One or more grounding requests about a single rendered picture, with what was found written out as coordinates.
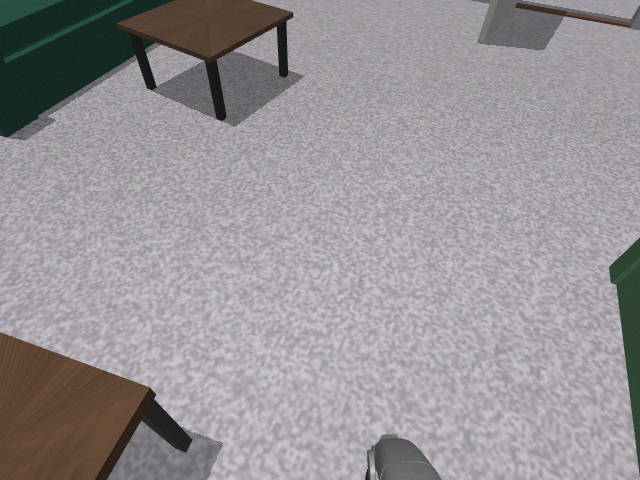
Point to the sofa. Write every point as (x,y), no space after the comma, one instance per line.
(50,49)

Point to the armchair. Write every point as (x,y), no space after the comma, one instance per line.
(625,274)

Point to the coffee table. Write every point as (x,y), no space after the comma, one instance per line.
(207,30)

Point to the chair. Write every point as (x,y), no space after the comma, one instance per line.
(61,419)

